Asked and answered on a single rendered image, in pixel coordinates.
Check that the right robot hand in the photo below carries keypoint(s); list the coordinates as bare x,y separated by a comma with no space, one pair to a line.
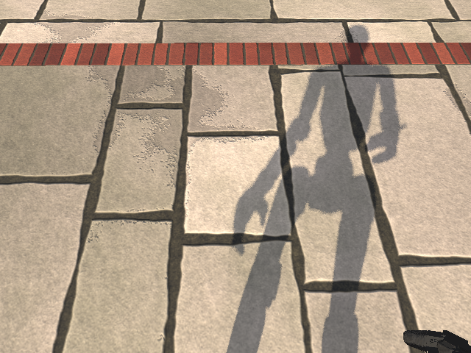
436,342

